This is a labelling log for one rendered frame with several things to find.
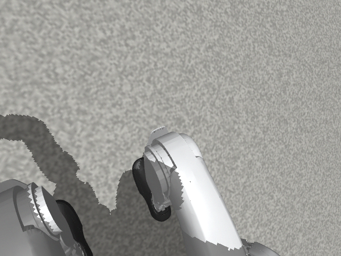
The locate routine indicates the right robot foot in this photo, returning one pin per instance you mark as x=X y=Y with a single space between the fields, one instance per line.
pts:
x=141 y=183

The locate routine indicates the left robot foot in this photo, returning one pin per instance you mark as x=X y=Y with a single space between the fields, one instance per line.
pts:
x=75 y=225

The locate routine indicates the right robot hand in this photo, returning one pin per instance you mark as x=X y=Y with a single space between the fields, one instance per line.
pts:
x=257 y=249

